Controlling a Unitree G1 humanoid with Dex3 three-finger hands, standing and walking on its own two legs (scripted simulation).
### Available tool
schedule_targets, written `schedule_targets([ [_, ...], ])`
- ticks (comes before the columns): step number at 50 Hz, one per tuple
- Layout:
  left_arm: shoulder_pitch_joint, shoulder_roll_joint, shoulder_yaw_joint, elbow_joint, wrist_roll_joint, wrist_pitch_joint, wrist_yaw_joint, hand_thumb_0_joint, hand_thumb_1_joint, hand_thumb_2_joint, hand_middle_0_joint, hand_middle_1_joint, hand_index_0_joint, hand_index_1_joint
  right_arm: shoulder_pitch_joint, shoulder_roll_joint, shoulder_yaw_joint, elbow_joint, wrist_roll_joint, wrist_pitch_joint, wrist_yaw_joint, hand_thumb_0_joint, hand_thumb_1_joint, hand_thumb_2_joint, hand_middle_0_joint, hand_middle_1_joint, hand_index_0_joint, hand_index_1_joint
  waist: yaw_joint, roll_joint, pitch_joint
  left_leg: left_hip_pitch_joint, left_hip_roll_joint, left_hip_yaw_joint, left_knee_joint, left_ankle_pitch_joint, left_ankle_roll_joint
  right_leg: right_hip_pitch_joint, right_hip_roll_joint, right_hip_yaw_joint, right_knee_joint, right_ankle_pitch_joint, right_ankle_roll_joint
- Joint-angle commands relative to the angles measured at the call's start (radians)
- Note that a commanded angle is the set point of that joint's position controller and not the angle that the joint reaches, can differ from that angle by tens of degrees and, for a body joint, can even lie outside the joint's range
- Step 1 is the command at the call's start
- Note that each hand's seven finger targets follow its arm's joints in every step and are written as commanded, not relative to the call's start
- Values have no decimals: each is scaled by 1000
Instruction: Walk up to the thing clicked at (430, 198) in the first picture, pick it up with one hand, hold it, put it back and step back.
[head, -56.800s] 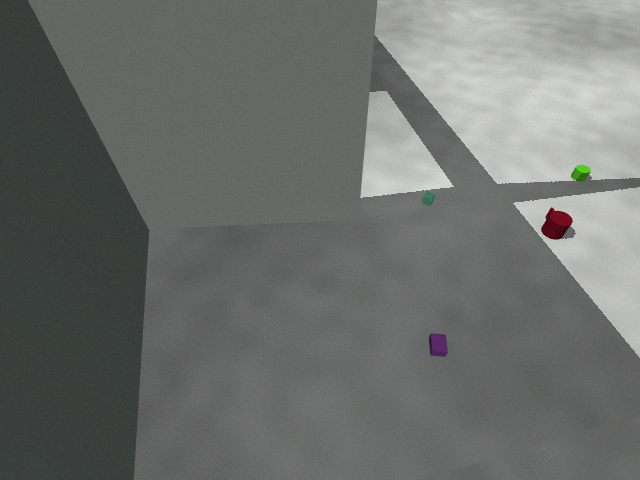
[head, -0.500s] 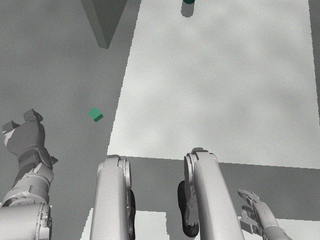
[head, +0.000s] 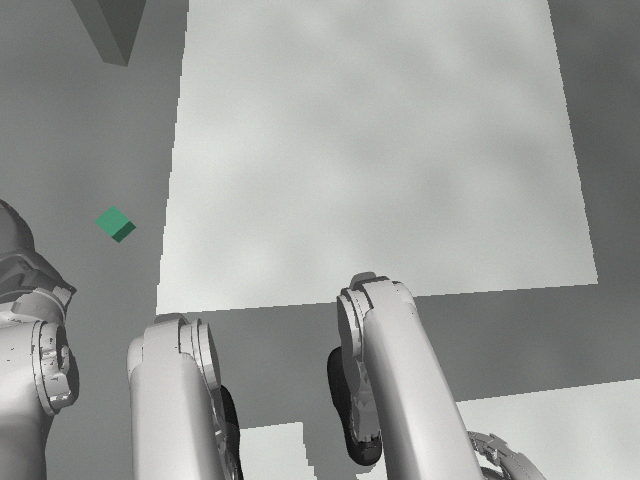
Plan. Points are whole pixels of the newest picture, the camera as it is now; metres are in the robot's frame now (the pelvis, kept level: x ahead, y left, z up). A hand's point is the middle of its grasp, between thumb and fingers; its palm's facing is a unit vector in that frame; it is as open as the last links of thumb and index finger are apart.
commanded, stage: rise first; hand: left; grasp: from above
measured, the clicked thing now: (115, 224) +0.52 +0.26 -0.34
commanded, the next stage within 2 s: none
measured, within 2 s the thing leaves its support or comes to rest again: neither
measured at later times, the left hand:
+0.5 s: hand (53, 249) +0.45 +0.31 -0.21, palm faces -0.28 -0.31 -0.91, open 13.6 cm
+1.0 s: hand (63, 241) +0.47 +0.30 -0.23, palm faces -0.28 -0.31 -0.91, open 13.7 cm
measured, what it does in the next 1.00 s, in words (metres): stands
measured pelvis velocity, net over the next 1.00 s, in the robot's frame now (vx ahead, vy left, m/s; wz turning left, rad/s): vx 0.00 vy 0.00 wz -0.05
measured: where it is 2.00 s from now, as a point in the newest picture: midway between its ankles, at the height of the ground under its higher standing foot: (293, 446)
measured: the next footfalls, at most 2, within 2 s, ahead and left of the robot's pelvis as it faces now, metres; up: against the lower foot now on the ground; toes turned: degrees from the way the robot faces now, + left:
none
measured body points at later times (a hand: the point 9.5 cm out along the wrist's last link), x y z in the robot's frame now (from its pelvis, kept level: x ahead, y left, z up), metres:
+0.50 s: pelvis +0.00 +0.00 -0.04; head +0.26 +0.03 +0.33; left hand +0.46 +0.32 -0.16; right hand +0.04 -0.27 -0.16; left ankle +0.08 +0.12 -0.33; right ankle +0.10 -0.13 -0.33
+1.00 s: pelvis +0.00 +0.00 -0.05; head +0.27 +0.04 +0.31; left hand +0.48 +0.31 -0.18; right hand +0.01 -0.27 -0.15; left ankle +0.08 +0.12 -0.33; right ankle +0.10 -0.13 -0.33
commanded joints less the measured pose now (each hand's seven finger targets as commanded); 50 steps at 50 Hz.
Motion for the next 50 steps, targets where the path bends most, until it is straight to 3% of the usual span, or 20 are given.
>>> schedule_targets([
  [1, -288, 237, 3, -102, 25, -11, 55, 0, -498, 934, -104, -1110, -132, -1079, 187, -229, -64, -23, -6, -30, 19, 0, -908, -903, 199, 300, 200, 300, -2, 218, -611, 466, -9, 27, -260, 162, 2, 261, 19, -68, -179, 166, -59],
  [3, -324, 232, 5, -113, 5, -11, 66, 0, -505, 938, -105, -1112, -131, -1083, 198, -227, -60, -18, -8, -34, 26, 0, -910, -904, 199, 300, 200, 300, 0, 228, -642, 478, -8, 43, -238, 173, 2, 278, 21, -66, -184, 174, -59],
  [6, -344, 281, 27, -84, 20, -10, 76, 0, -512, 944, -100, -1112, -126, -1084, 213, -237, -59, -7, -17, -40, 36, 0, -911, -904, 199, 300, 200, 300, -21, 209, -633, 441, -11, 47, -207, 180, 8, 287, 21, -66, -169, 180, -52],
  [8, -348, 278, 30, -69, 14, -15, 78, 0, -515, 942, -106, -1108, -129, -1082, 214, -228, -55, 3, -20, -44, 41, 0, -914, -905, 199, 300, 200, 300, -10, 207, -632, 423, -12, 52, -197, 175, 7, 289, 21, -66, -162, 167, -54],
  [9, -370, 284, 26, -79, 20, -17, 74, 0, -506, 932, -104, -1121, -132, -1090, 219, -227, -49, -1, -23, -46, 44, 0, -914, -904, 199, 300, 200, 300, -21, 211, -648, 435, -11, 57, -179, 192, 9, 308, 24, -64, -161, 185, -52],
  [12, -374, 338, 57, -74, 28, -16, 80, 0, -502, 930, -112, -1107, -138, -1079, 224, -241, -42, 1, -26, -48, 53, 0, -914, -904, 199, 300, 200, 300, -23, 191, -654, 402, -13, 64, -146, 217, 16, 332, 25, -63, -153, 211, -45],
  [14, -372, 311, 42, -34, 28, -19, 76, 0, -513, 942, -112, -1104, -133, -1080, 223, -239, -41, 6, -29, -51, 59, 0, -914, -905, 199, 300, 200, 300, -33, 186, -632, 374, -13, 60, -140, 194, 16, 313, 30, -68, -148, 190, -46],
  [21, -388, 344, 67, -40, 27, -16, 74, 0, -508, 936, -112, -1104, -135, -1078, 232, -252, -28, -2, -34, -62, 81, 0, -914, -904, 199, 300, 200, 300, -37, 216, -622, 374, -9, 47, -121, 212, 13, 310, 35, -83, -121, 203, -48],
  [30, -390, 355, 55, -45, 37, -17, 67, 0, -509, 928, -109, -1103, -134, -1075, 239, -267, -16, -5, -36, -60, 99, 0, -915, -904, 199, 300, 200, 300, -52, 237, -607, 374, -8, 36, -100, 222, 12, 296, 42, -96, -99, 218, -50],
  [32, -384, 372, 76, -41, 39, -17, 75, 0, -505, 923, -108, -1100, -134, -1071, 240, -282, -19, -2, -36, -62, 102, 0, -915, -904, 199, 300, 200, 300, -49, 251, -604, 389, -5, 20, -108, 221, 6, 263, 41, -106, -82, 215, -54],
  [34, -386, 338, 53, -14, 33, -19, 79, 0, -522, 934, -105, -1103, -128, -1078, 243, -273, -14, -3, -38, -59, 106, 0, -918, -905, 199, 300, 200, 300, -57, 241, -597, 364, -5, 30, -95, 223, 10, 290, 47, -103, -92, 225, -52],
  [35, -401, 370, 65, -42, 40, -21, 79, 0, -514, 929, -108, -1098, -131, -1072, 245, -281, -13, -3, -36, -61, 107, 0, -916, -904, 199, 300, 200, 300, -55, 242, -602, 370, -7, 25, -95, 228, 11, 283, 45, -103, -89, 228, -51],
  [37, -397, 371, 61, -25, 39, -21, 79, 0, -503, 919, -110, -1101, -137, -1071, 243, -281, -8, -5, -39, -59, 110, 0, -917, -905, 199, 300, 200, 300, -54, 254, -594, 353, -7, 31, -89, 228, 12, 288, 47, -101, -89, 229, -51],
  [39, -410, 385, 66, -24, 49, -23, 82, 0, -515, 930, -113, -1085, -133, -1061, 250, -289, -6, -2, -40, -59, 113, 0, -916, -905, 199, 300, 200, 300, -62, 251, -592, 358, -7, 25, -88, 225, 11, 286, 46, -106, -85, 225, -51],
  [40, -412, 386, 68, -23, 48, -25, 84, 0, -595, 1010, -110, -1042, -95, -1056, 247, -287, -4, -3, -40, -60, 116, 0, -917, -905, 199, 300, 200, 300, -62, 260, -585, 359, -5, 23, -91, 226, 9, 279, 45, -108, -79, 223, -53],
  [42, -422, 381, 52, -14, 57, -24, 83, 0, -525, 943, -129, -1062, -137, -1051, 246, -290, -1, -2, -43, -62, 118, 0, -917, -905, 199, 300, 200, 300, -73, 274, -566, 381, -5, 13, -99, 212, 6, 248, 45, -114, -77, 210, -55],
  [47, -446, 402, 66, 12, 58, -21, 98, 0, -496, 920, -143, -1043, -154, -1029, 259, -302, 9, -3, -52, -69, 125, 0, -916, -904, 199, 300, 199, 300, -94, 269, -562, 361, -4, 14, -85, 214, 9, 262, 46, -117, -82, 215, -51],
  [48, -449, 399, 66, 18, 51, -17, 102, 0, -495, 918, -141, -1051, -154, -1035, 250, -304, 11, -7, -49, -69, 125, 0, -915, -904, 199, 300, 200, 300, -81, 284, -569, 368, -3, 16, -89, 216, 6, 257, 50, -118, -83, 216, -53],
  [50, -463, 404, 52, 21, 60, -14, 93, 0, -482, 909, -155, -1039, -166, -1025, 252, -309, 12, -6, -52, -73, 128, 0, -916, -904, 199, 300, 199, 300, -102, 285, -544, 381, -2, 6, -88, 206, 6, 236, 46, -121, -82, 209, -52],
])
